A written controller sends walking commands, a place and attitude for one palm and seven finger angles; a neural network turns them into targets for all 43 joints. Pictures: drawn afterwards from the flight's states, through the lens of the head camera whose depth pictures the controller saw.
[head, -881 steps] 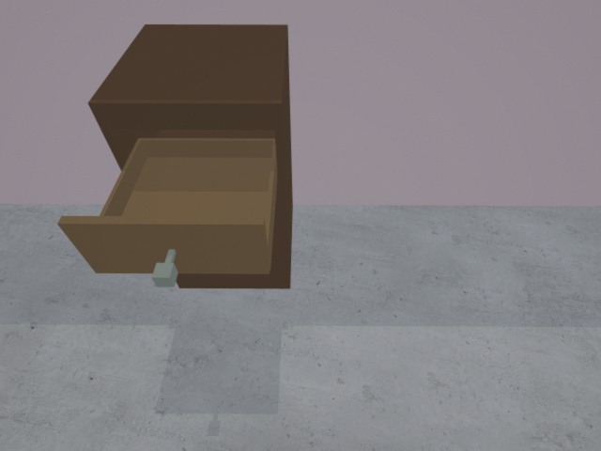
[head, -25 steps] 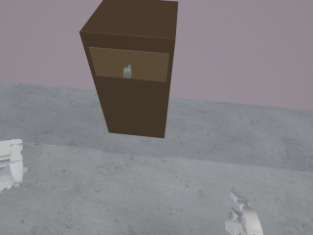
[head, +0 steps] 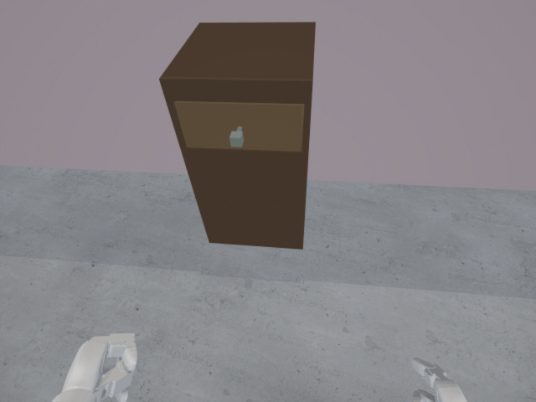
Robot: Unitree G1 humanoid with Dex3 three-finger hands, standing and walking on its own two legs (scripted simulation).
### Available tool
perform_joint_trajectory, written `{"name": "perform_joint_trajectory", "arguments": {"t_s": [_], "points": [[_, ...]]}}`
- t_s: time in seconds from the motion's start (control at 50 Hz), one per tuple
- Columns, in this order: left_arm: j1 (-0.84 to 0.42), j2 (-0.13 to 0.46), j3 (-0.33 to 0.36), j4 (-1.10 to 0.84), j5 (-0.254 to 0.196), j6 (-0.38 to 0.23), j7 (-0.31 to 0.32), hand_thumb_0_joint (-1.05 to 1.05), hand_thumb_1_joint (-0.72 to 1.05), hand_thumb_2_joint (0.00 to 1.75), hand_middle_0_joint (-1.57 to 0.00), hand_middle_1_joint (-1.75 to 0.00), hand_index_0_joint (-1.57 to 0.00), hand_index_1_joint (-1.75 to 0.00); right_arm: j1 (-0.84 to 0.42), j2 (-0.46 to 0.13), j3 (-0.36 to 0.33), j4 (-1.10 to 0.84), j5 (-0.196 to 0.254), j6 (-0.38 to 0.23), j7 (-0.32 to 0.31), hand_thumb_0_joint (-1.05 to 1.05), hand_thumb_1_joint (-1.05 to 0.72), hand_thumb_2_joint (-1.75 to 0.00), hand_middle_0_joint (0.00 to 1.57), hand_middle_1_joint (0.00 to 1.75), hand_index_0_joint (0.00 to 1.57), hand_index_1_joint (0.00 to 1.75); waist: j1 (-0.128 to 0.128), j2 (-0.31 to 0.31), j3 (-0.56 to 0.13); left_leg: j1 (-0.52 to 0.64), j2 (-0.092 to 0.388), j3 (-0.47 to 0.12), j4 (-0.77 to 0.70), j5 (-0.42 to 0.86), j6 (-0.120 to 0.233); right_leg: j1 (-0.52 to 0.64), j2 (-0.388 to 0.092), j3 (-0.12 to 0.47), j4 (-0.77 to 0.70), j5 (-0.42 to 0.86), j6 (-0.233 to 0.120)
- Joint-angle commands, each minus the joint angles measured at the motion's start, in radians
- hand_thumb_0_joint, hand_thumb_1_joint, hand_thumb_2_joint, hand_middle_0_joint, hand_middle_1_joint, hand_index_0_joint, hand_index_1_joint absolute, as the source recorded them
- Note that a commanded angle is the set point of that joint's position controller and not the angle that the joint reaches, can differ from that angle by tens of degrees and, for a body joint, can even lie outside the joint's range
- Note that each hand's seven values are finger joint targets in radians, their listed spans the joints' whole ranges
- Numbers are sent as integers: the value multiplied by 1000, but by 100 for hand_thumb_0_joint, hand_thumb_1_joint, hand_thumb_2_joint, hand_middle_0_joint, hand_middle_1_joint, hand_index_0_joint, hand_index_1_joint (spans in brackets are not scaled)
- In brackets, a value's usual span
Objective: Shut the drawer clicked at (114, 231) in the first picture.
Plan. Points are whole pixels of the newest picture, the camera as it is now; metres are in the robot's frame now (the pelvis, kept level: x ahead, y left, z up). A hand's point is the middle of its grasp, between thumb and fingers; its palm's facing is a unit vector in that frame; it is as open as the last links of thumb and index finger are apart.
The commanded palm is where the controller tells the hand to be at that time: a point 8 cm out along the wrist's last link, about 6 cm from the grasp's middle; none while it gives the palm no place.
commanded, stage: let the arm hang, fingers relaxed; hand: left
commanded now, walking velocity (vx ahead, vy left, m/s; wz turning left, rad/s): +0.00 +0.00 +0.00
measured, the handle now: (237, 135) +0.87 +0.14 -0.11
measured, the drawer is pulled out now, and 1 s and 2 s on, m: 0.00 0.00 0.00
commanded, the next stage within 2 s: look to check the result in 0.94 s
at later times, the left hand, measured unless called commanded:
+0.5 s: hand out of the picture -0.07 +0.21 -0.16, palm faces +0.02 -0.97 -0.24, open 6.2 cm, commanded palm none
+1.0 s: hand out of the picture -0.02 +0.15 -0.16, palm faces +0.03 -0.98 -0.17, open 7.4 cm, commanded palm none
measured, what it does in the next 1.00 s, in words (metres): stands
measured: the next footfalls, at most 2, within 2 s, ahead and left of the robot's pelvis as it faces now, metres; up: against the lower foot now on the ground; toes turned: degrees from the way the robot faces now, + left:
none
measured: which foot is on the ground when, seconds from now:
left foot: down 0.00-1.00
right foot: down 0.00-1.00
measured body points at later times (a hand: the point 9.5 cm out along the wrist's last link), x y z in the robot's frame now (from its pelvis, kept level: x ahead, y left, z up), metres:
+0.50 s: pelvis -0.02 +0.01 +0.01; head +0.00 +0.01 +0.46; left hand -0.07 +0.26 -0.14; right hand -0.03 -0.21 -0.15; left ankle +0.01 +0.10 -0.73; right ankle -0.01 -0.14 -0.73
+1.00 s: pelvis -0.01 -0.01 +0.02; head +0.00 -0.02 +0.46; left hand -0.02 +0.20 -0.15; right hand -0.04 -0.22 -0.15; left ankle +0.01 +0.10 -0.73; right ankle -0.01 -0.14 -0.73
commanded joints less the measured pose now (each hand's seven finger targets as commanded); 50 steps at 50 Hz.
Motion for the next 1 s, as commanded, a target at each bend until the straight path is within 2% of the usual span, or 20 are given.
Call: {"name": "perform_joint_trajectory", "arguments": {"t_s": [0.0, 0.04, 0.08, 0.14, 0.24, 0.26, 0.32, 0.38, 0.42, 0.44, 0.54, 0.62, 0.7, 0.82, 0.92, 0.98], "points": [[-32, 95, -23, 134, -10, -17, -6, 0, 90, 90, -104, -121, -104, -121, 33, -96, -18, -45, -11, -12, -13, 0, -90, -90, 20, 30, 20, 30, -4, -278, 0, 59, 70, -112, -113, 244, 21, 5, -84, 88, -129, 249, -61], [-38, 79, -36, 240, -16, -6, 1, 0, 90, 90, -96, -112, -96, -112, 29, -90, -7, 0, -11, -9, -18, 0, -90, -90, 20, 30, 20, 30, 9, -102, 2, 41, 92, -147, -190, 265, 30, 57, -47, 73, -127, 151, -38], [-19, 68, -44, 340, -21, 0, 6, 0, 90, 90, -88, -104, -88, -104, 33, -80, 2, 44, -8, -6, -22, 0, -90, -90, 20, 30, 20, 30, 24, 45, 23, 3, 102, -168, -252, 185, 35, 98, -31, 60, -143, 66, -33], [19, 39, -43, 463, -25, -1, 9, 0, 90, 90, -76, -91, -76, -91, 67, -50, 0, 100, -7, 2, -32, 0, -90, -90, 20, 30, 20, 30, 28, 159, 23, -7, 96, -167, -309, 0, 29, 124, -23, 52, -181, 45, -45], [19, 37, -52, 591, -23, -5, 6, 0, 90, 90, -56, -69, -56, -69, 143, -48, -10, 172, -1, 9, -42, 0, -90, -90, 20, 30, 20, 30, 18, 89, 54, -2, 109, -197, -365, -125, 29, 117, -21, 36, -216, 42, -52], [25, 40, -53, 609, -22, -7, 6, 0, 90, 90, -52, -65, -52, -65, 158, -52, -14, 179, 2, 9, -43, 0, -90, -90, 20, 30, 20, 30, 19, 31, 62, 6, 115, -205, -363, -111, 33, 111, -21, 36, -222, 43, -52], [38, 22, -58, 662, -23, -11, 9, 0, 90, 90, -40, -52, -40, -52, 192, -40, -16, 217, 2, 9, -46, 0, -90, -90, 20, 30, 20, 30, 14, -37, 72, 32, 108, -190, -352, -89, 35, 95, -36, 47, -248, 43, -55], [51, 14, -62, 704, -25, -16, 14, 0, 90, 90, -28, -39, -28, -39, 217, -19, -15, 251, 4, 8, -48, 0, -90, -90, 20, 30, 20, 30, 8, -69, 73, 72, 97, -165, -331, -29, 32, 72, -47, 54, -261, 45, -58], [50, 5, -64, 723, -26, -15, 16, 0, 90, 90, -20, -30, -20, -30, 230, -12, -12, 271, 4, 8, -49, 0, -90, -90, 20, 30, 20, 30, 5, -79, 99, 73, 95, -157, -331, -19, 29, 54, -47, 56, -263, 40, -56], [57, 1, -65, 730, -26, -16, 18, 0, 90, 90, -20, -30, -20, -30, 231, -8, -12, 279, 4, 8, -50, 0, -90, -90, 20, 30, 20, 30, 7, -93, 99, 82, 95, -155, -329, -10, 31, 47, -48, 58, -266, 40, -56], [59, -18, -67, 761, -26, -20, 23, 0, 90, 90, -20, -30, -20, -30, 241, 19, -8, 317, 3, 6, -51, 0, -90, -90, 20, 30, 20, 30, 3, -99, 120, 99, 91, -131, -323, 36, 25, 32, -48, 66, -268, 51, -54], [67, -41, -68, 774, -26, -17, 25, 0, 90, 90, -20, -30, -20, -30, 239, 43, -2, 333, 2, 5, -53, 0, -90, -90, 20, 30, 20, 30, 9, -70, 150, 82, 86, -122, -330, 31, 21, 25, -45, 67, -265, 54, -50], [63, -49, -66, 777, -27, -21, 27, 0, 90, 90, -20, -30, -20, -30, 247, 65, 0, 348, 2, 2, -54, 0, -90, -90, 20, 30, 20, 30, 9, -80, 137, 92, 79, -106, -313, 79, 17, 40, -50, 69, -269, 72, -52], [54, -65, -64, 783, -29, -23, 29, 0, 90, 90, -20, -30, -20, -30, 255, 80, 0, 361, 2, -1, -59, 0, -90, -90, 20, 30, 20, 30, 7, -45, 137, 98, 81, -95, -305, 115, 11, 49, -45, 74, -269, 95, -55], [59, -69, -61, 787, -31, -29, 30, 0, 90, 90, -20, -30, -20, -30, 264, 85, -1, 367, 3, -3, -62, 0, -90, -90, 20, 30, 20, 30, 8, -69, 109, 126, 82, -85, -282, 176, 9, 68, -49, 75, -273, 129, -59], [58, -74, -60, 792, -32, -29, 32, 0, 90, 90, -20, -30, -20, -30, 267, 89, -2, 373, 3, -1, -63, 0, -90, -90, 20, 30, 20, 30, 7, -75, 118, 129, 83, -82, -274, 187, 8, 65, -50, 71, -275, 134, -61]]}}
